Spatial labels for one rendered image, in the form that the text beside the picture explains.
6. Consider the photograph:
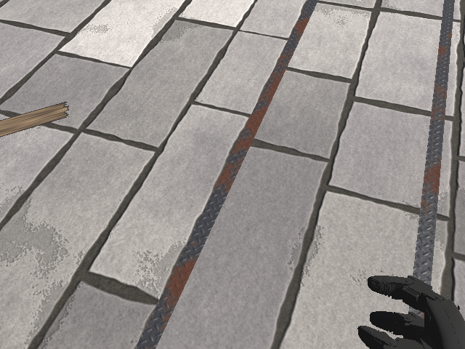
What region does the robot right hand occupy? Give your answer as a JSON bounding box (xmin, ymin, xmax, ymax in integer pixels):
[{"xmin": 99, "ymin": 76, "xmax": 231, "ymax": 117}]
[{"xmin": 357, "ymin": 276, "xmax": 465, "ymax": 349}]

